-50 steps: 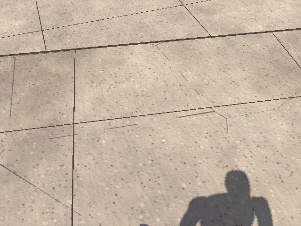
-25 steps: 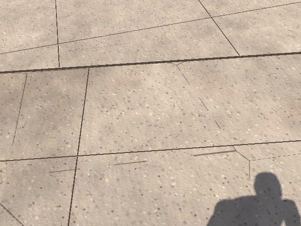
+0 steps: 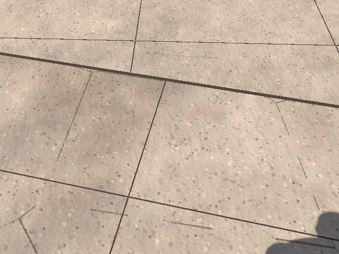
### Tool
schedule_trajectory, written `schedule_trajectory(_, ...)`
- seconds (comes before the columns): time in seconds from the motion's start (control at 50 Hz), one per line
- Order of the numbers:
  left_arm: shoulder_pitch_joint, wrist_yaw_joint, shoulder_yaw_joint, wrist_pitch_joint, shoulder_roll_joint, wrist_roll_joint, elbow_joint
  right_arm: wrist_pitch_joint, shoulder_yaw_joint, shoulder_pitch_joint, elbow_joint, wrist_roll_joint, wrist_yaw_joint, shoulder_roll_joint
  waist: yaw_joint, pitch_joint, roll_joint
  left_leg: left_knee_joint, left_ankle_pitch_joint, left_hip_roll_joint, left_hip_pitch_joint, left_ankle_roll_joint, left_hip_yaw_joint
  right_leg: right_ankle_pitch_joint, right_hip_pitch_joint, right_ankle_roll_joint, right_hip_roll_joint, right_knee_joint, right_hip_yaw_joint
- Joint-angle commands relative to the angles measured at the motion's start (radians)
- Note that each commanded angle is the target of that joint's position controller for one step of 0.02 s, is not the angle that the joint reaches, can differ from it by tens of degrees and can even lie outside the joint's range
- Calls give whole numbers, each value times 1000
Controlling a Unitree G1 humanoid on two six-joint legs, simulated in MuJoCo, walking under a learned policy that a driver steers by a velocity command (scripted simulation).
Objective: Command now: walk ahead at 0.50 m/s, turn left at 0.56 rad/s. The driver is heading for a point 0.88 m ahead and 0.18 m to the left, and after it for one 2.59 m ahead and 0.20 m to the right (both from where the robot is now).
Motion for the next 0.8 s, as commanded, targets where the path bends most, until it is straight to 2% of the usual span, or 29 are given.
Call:
schedule_trajectory(0.02,-3,3,38,-9,125,19,-98,-17,-16,11,-78,-5,-9,-87,27,-117,-1,-290,236,277,260,207,-406,79,-240,10,-80,-78,73)
schedule_trajectory(0.06,-16,7,35,12,99,32,-116,-20,-22,29,-78,0,-21,-116,36,-90,8,-310,313,254,176,208,-346,118,-222,43,-76,-175,46)
schedule_trajectory(0.1,-96,13,29,19,82,39,-149,-19,-30,66,-74,1,-36,-147,16,-64,26,-316,336,223,134,191,-299,228,-235,69,-56,-314,26)
schedule_trajectory(0.18,-243,3,15,14,52,27,-197,-5,-31,133,-66,10,-48,-148,-48,-53,81,-281,219,165,118,123,-267,464,-167,68,13,-620,14)
schedule_trajectory(0.24,-309,-10,19,5,74,14,-232,2,-30,174,-56,14,-49,-148,-74,-52,102,-236,152,194,174,109,-338,477,-142,57,39,-713,31)
schedule_trajectory(0.3,-300,-23,32,-12,112,11,-245,11,-31,176,-60,13,-57,-148,-55,-60,122,-149,132,231,267,95,-435,375,-108,28,50,-779,55)
schedule_trajectory(0.32,-263,-23,38,-18,123,10,-239,14,-32,162,-66,12,-59,-149,-32,-67,141,-117,159,233,276,86,-456,338,-60,12,53,-794,49)
schedule_trajectory(0.34,-179,-20,49,-23,139,14,-218,16,-28,139,-77,11,-59,-136,15,-99,146,-50,218,201,264,65,-448,347,58,-13,59,-838,31)
schedule_trajectory(0.36,-53,-14,64,-28,176,29,-200,12,-12,116,-96,4,-53,-95,77,-202,117,126,229,150,191,32,-399,356,279,-63,-24,-817,91)
schedule_trajectory(0.38,105,-4,84,-24,250,47,-185,6,5,172,-121,4,-53,-39,101,-358,-56,454,17,36,-79,-37,-273,296,645,-174,-237,-809,365)
schedule_trajectory(0.4,155,-15,86,-9,252,33,-156,-2,15,276,-133,21,-51,-45,61,-430,-340,675,-438,4,-337,-68,-220,86,800,-269,-390,-908,746)
schedule_trajectory(0.42,114,-12,64,-1,156,18,-177,3,-5,235,-110,31,-51,-141,77,-303,-205,789,-370,80,-429,-77,-239,-85,704,-235,-372,-935,700)
schedule_trajectory(0.44,64,-8,51,9,117,16,-187,11,-13,139,-126,20,-50,-169,87,-178,-105,803,-278,114,-437,-82,-195,-43,556,-193,-331,-954,539)
schedule_trajectory(0.46,15,-8,43,17,106,24,-186,14,-14,93,-139,7,-49,-155,64,-105,-52,770,-210,145,-400,-84,-172,61,419,-176,-286,-984,429)
schedule_trajectory(0.48,-12,-8,36,19,88,29,-180,17,-17,79,-145,3,-44,-137,39,-60,-56,728,-171,174,-367,-83,-170,143,331,-165,-247,-1013,344)
schedule_trajectory(0.5,-26,-9,34,16,84,33,-175,23,-16,94,-146,11,-39,-115,18,-48,-86,703,-149,195,-323,-81,-160,190,271,-157,-220,-1041,272)
schedule_trajectory(0.52,-27,-11,36,11,83,29,-167,29,-12,102,-147,16,-37,-93,12,-45,-101,687,-136,201,-305,-84,-143,233,244,-161,-207,-1063,217)
schedule_trajectory(0.6,-2,-11,54,1,132,26,-130,38,-5,42,-180,7,-37,-71,14,-37,-67,566,-19,220,-367,-107,-140,411,270,-188,-221,-1099,80)
schedule_trajectory(0.68,36,-11,55,13,152,18,-95,20,13,-58,-194,4,-18,-38,48,-24,-51,310,151,199,-313,-99,-100,466,295,-169,-187,-1103,-34)
schedule_trajectory(0.74,86,-11,59,26,181,0,-67,9,23,-163,-224,5,0,-30,83,10,-50,166,171,181,-268,-89,-39,437,323,-163,-200,-1101,-62)
schedule_trajectory(0.8,121,-12,63,44,206,-15,-35,6,20,-209,-253,8,10,-51,77,27,-72,84,61,162,-252,-57,-14,507,413,-153,-246,-1062,-50)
